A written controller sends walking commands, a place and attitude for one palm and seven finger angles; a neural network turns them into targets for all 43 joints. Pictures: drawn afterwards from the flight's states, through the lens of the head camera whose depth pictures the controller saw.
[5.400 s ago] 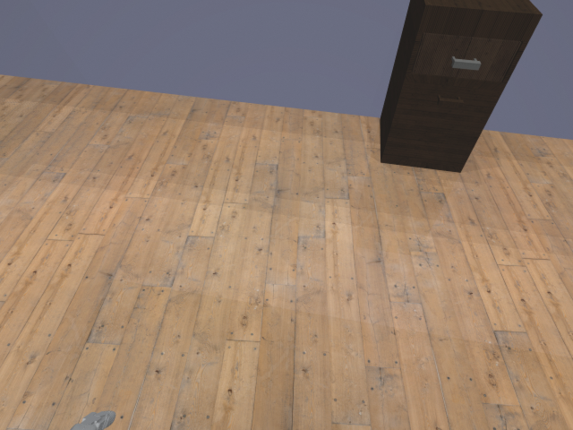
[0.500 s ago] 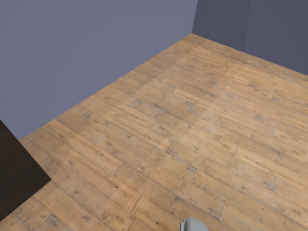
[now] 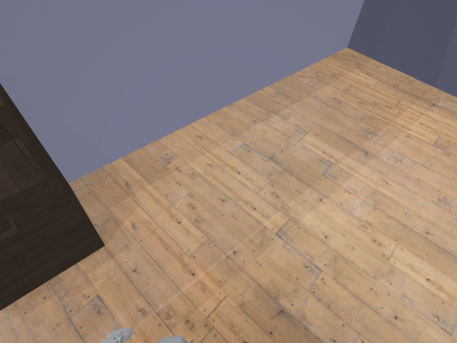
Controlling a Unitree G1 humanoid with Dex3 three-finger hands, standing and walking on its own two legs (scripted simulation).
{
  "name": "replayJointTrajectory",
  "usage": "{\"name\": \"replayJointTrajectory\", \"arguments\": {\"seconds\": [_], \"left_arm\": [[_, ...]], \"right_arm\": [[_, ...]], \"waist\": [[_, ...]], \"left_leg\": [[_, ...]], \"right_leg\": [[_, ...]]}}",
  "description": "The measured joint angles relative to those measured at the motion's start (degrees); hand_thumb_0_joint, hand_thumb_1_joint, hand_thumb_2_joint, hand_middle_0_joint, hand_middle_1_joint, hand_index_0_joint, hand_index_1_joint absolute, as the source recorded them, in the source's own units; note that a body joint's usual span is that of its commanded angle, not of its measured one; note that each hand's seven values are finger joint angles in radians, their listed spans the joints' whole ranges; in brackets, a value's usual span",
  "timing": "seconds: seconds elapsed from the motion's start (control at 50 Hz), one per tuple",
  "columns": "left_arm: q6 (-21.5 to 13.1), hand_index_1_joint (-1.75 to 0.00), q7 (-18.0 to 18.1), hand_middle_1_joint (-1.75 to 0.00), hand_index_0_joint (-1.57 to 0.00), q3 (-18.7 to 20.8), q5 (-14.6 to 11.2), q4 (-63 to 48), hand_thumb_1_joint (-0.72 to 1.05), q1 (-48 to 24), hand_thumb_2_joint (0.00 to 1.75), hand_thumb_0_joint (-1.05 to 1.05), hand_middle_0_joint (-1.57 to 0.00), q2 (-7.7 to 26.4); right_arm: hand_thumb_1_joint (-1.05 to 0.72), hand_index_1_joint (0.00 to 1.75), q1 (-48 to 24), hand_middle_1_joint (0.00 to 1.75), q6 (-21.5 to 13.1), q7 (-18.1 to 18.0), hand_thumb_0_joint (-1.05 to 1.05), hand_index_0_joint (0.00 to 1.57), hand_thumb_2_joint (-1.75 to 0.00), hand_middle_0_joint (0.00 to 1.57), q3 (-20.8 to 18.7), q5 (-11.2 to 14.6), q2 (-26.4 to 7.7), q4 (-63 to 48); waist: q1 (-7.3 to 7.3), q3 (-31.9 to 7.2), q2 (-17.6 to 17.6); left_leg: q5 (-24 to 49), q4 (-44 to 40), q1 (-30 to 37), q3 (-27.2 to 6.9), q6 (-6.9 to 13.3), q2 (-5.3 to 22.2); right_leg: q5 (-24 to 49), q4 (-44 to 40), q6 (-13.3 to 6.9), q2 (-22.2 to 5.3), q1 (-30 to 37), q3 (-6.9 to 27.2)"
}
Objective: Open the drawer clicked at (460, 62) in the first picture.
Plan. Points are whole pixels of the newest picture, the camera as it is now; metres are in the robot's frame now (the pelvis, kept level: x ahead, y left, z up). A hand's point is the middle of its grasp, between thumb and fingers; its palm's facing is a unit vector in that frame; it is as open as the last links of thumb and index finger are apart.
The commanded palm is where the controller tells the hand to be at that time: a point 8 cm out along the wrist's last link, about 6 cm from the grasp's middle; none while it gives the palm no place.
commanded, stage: turn to face it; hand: left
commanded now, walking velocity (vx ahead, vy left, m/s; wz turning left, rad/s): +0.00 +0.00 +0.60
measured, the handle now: out of the picture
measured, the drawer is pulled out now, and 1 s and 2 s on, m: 0.00 0.00 0.00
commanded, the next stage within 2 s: take the last steps up to it in 1.06 s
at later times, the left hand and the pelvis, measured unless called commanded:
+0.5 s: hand out of the picture +0.05 +0.24 -0.15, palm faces +0.29 -0.91 -0.29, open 7.4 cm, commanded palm none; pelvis +0.00 +0.00 +0.01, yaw +16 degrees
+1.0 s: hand out of the picture -0.11 +0.18 -0.17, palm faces +0.56 -0.79 -0.25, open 7.4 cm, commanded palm none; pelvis -0.03 -0.01 +0.00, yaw +33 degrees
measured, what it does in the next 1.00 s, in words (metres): steps on the spot, turning left: left foot, then right foot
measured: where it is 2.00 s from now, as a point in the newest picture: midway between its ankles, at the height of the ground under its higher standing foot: outside the picture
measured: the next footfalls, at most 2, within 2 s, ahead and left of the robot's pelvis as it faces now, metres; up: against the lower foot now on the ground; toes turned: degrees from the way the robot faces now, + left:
left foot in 0.06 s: +0.07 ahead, +0.13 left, +0.00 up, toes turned +11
right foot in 0.56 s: +0.07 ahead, -0.12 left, +0.00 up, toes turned +16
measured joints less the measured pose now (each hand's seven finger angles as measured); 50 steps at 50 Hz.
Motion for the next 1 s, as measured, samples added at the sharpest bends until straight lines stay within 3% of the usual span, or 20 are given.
{"name": "replayJointTrajectory", "arguments": {"seconds": [0.06,0.08,0.14,0.22,0.32,0.46,0.54,0.58,0.64,0.7,0.74,0.82,0.94,1.0], "left_arm": [[1.0,-0.30,-0.4,-0.30,-0.20,0.6,-0.2,-0.4,0.91,1.2,0.90,-0.01,-0.20,1.9],[1.5,-0.30,-0.6,-0.30,-0.20,0.9,-0.5,-0.5,0.91,1.5,0.90,-0.01,-0.20,2.7],[3.5,-0.30,-0.9,-0.30,-0.20,1.8,-0.6,-0.6,0.91,1.8,0.90,-0.01,-0.20,5.1],[3.6,-0.30,-1.6,-0.30,-0.19,2.4,-0.5,-0.9,0.91,1.8,0.90,0.00,-0.19,6.3],[3.1,-0.30,-1.5,-0.30,-0.19,2.0,-0.9,-1.5,0.91,3.0,0.90,0.00,-0.19,6.6],[3.1,-0.30,-0.9,-0.30,-0.19,1.1,-1.5,-2.6,0.91,1.6,0.90,0.00,-0.19,5.3],[1.9,-0.30,-0.9,-0.30,-0.19,0.2,-1.9,-4.4,0.91,0.8,0.90,0.00,-0.19,3.8],[1.0,-0.30,-0.8,-0.30,-0.19,-0.3,-1.4,-4.9,0.91,1.0,0.90,0.00,-0.19,2.7],[1.0,-0.30,-0.6,-0.30,-0.20,-1.3,-1.0,-5.2,0.90,2.2,0.90,0.00,-0.20,1.2],[1.0,-0.30,-0.6,-0.30,-0.20,-1.7,-0.9,-4.8,0.90,3.4,0.90,0.00,-0.20,0.5],[0.8,-0.30,-0.7,-0.30,-0.20,-1.8,-0.8,-4.4,0.90,3.9,0.90,0.00,-0.20,0.3],[0.5,-0.30,-0.8,-0.30,-0.20,-2.0,-0.6,-3.9,0.90,4.8,0.90,0.00,-0.20,0.3],[0.4,-0.30,-1.1,-0.30,-0.20,-1.4,-0.1,-2.6,0.90,6.3,0.90,0.00,-0.20,1.9],[0.8,-0.30,-1.1,-0.30,-0.20,-0.8,-0.4,-1.5,0.90,7.5,0.90,0.00,-0.20,3.3]], "right_arm": [[-0.91,0.30,-1.6,0.30,-0.7,0.3,0.00,0.19,-0.90,0.19,-0.3,-0.1,-1.8,-2.7],[-0.91,0.30,-2.0,0.30,-1.1,0.3,0.00,0.19,-0.90,0.19,-0.4,-0.2,-2.0,-3.3],[-0.91,0.30,-2.8,0.30,-2.1,0.1,0.00,0.19,-0.90,0.19,0.2,-0.6,-1.8,-4.6],[-0.91,0.30,-2.2,0.30,-2.0,-0.6,0.00,0.20,-0.90,0.20,1.2,-0.4,-1.5,-4.9],[-0.91,0.30,-1.7,0.30,-1.8,-0.6,0.00,0.20,-0.90,0.20,1.8,-0.2,-0.8,-4.7],[-0.91,0.30,-1.3,0.30,-1.0,-0.2,0.00,0.20,-0.89,0.20,1.8,-0.4,-0.3,-4.4],[-0.91,0.30,-1.2,0.30,0.0,0.1,0.00,0.20,-0.89,0.20,1.2,-0.2,-1.0,-4.0],[-0.91,0.30,-1.2,0.30,0.6,0.2,0.00,0.20,-0.89,0.20,0.4,0.2,-1.8,-3.7],[-0.91,0.30,-1.1,0.30,1.6,0.5,0.01,0.20,-0.89,0.20,-0.5,-0.1,-3.0,-3.3],[-0.91,0.30,-1.2,0.30,1.8,1.0,0.01,0.20,-0.90,0.20,-1.0,-0.3,-4.0,-3.2],[-0.91,0.30,-1.2,0.30,1.8,1.1,0.01,0.20,-0.90,0.20,-1.1,-0.3,-4.3,-3.2],[-0.91,0.30,-1.6,0.30,2.3,1.1,0.01,0.20,-0.90,0.20,-1.0,-0.2,-4.6,-2.6],[-0.91,0.30,-4.3,0.30,1.7,0.7,0.01,0.19,-0.90,0.19,0.4,0.3,-3.8,-2.4],[-0.91,0.30,-5.3,0.30,0.4,0.6,0.01,0.19,-0.90,0.19,1.2,0.5,-3.3,-3.1]], "waist": [[0.55,0.0,-0.7],[0.53,0.1,-1.4],[0.92,0.9,-2.7],[1.27,1.2,-2.2],[1.47,0.7,-0.9],[0.14,0.8,1.1],[-0.25,0.7,2.5],[0.03,0.7,3.7],[-0.05,0.5,4.0],[-0.23,0.5,3.5],[-0.41,0.7,3.1],[0.18,1.2,2.0],[2.36,2.4,0.0],[2.96,2.2,-0.6]], "left_leg": [[5.4,-10.2,3.8,0.4,0.4,-0.3],[6.4,-10.3,3.3,0.3,1.6,-1.1],[6.0,-9.1,2.1,-0.3,5.6,-2.6],[10.3,-16.3,3.8,-2.3,6.3,-4.5],[14.3,-23.0,5.9,-4.5,6.7,-6.4],[15.9,-23.7,5.4,-9.0,5.6,-8.1],[16.0,-21.4,3.3,-12.0,4.0,-9.1],[11.1,-16.4,1.0,-13.1,2.8,-9.5],[1.4,0.8,-4.2,-10.5,1.7,-10.0],[3.4,13.0,-6.7,-7.9,0.4,-8.0],[4.7,15.6,-6.6,-7.2,-0.4,-6.4],[3.8,11.9,-3.6,-6.4,-1.3,-4.1],[-0.1,-4.5,4.2,-3.7,-0.7,-3.5],[6.5,-17.1,9.9,-2.0,0.8,-4.0]], "right_leg": [[-2.4,4.9,1.5,-1.9,-1.5,-1.1],[-5.1,8.0,2.2,-2.6,-2.9,-0.3],[-13.8,22.7,3.2,0.4,-9.3,7.8],[-7.8,33.2,4.0,3.5,-14.0,12.8],[-6.1,30.2,5.0,4.8,-13.0,15.5],[-10.5,16.8,4.7,6.7,-6.9,17.0],[-6.4,3.4,3.6,8.1,-1.1,16.6],[-3.9,-0.9,0.9,8.5,0.8,15.3],[-3.2,-1.2,-1.3,6.9,2.2,13.0],[-2.2,-3.3,-1.4,5.4,4.0,11.1],[-1.9,-4.0,-1.4,4.6,4.6,9.7],[-2.0,-4.2,-1.2,3.2,4.8,7.1],[-2.9,-1.6,0.1,0.8,3.0,4.5],[-4.5,2.1,1.6,-0.2,1.4,3.2]]}}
